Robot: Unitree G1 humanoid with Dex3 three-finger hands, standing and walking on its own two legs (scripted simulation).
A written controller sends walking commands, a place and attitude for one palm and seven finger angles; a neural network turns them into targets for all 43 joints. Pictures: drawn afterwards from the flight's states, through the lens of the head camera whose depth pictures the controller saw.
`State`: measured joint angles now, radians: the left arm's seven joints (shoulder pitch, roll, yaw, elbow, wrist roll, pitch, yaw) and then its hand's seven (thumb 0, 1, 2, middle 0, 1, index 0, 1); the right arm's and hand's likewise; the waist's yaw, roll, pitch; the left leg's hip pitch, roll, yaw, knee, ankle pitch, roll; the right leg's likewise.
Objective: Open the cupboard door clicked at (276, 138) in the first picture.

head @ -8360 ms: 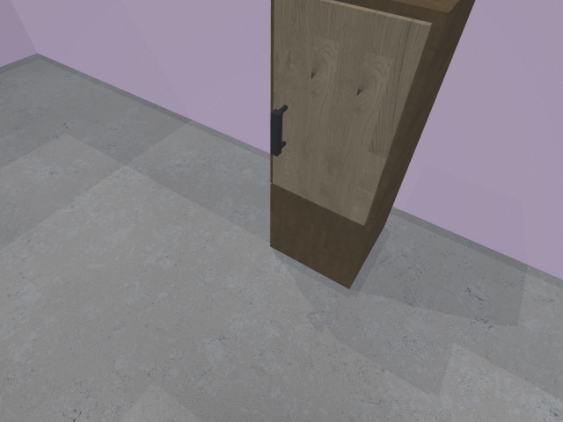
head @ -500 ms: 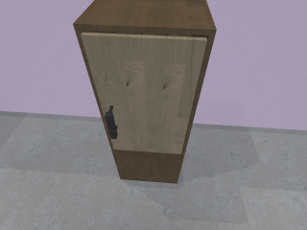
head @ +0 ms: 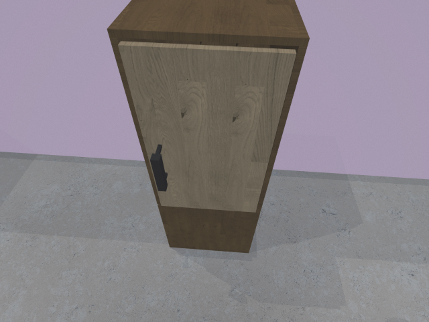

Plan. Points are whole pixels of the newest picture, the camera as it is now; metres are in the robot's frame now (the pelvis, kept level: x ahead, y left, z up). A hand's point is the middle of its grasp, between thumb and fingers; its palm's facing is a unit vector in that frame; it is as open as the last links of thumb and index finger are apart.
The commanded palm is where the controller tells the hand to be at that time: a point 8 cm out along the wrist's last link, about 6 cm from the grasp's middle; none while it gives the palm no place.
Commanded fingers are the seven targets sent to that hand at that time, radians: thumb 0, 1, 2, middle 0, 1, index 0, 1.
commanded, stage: raise the hand with hooked fingers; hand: left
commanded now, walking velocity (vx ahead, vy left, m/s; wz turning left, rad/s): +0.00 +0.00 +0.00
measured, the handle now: (161, 168) +0.52 +0.19 -0.10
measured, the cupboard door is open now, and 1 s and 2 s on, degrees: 0 0 0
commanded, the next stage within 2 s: none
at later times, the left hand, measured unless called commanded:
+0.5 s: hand out of the picture +0.14 +0.19 -0.09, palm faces -0.02 -1.00 +0.02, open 8.5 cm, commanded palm +0.12 +0.26 -0.08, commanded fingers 0.00 0.39 0.68 -0.24 -0.63 -0.24 -0.63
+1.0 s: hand (92, 300) +0.17 +0.25 -0.08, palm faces -0.01 -1.00 -0.06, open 11.6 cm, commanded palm +0.15 +0.30 -0.08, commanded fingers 0.00 -0.20 0.43 -0.28 -1.00 -0.28 -1.00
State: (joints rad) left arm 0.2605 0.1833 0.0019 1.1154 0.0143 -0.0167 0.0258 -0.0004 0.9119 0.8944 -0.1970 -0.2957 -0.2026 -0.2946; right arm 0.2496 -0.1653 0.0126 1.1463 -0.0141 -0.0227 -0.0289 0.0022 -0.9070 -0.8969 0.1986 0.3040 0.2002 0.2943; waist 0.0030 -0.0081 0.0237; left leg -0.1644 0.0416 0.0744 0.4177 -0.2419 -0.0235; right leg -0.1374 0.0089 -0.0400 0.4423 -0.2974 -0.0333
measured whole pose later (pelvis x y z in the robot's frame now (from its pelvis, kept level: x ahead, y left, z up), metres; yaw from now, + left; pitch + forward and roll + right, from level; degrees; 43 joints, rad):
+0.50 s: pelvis -0.06 +0.01 -0.11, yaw +2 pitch +14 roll +0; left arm 0.32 0.19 0.16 0.22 -0.29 -0.53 -0.40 0.00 0.61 0.77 -0.22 -0.49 -0.23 -0.48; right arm 0.11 -0.29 -0.07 0.48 0.03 -0.24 -0.02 0.01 -0.91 -0.90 0.20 0.30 0.20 0.29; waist 0.03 -0.03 -0.15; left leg -0.98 0.04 0.02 1.24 -0.51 -0.01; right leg -0.93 -0.03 -0.07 1.26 -0.58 -0.03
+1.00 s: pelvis -0.07 +0.03 -0.11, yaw +1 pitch +18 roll -3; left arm 0.24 0.29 0.26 0.16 -0.31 -0.41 -0.36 0.00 0.03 0.52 -0.26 -0.86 -0.27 -0.86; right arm 0.27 -0.25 0.01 0.59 0.02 -0.22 -0.06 0.01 -0.90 -0.90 0.20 0.31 0.21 0.30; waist -0.03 0.03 -0.15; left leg -1.08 0.05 0.00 1.26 -0.49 0.03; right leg -1.00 -0.02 -0.09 1.22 -0.53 -0.01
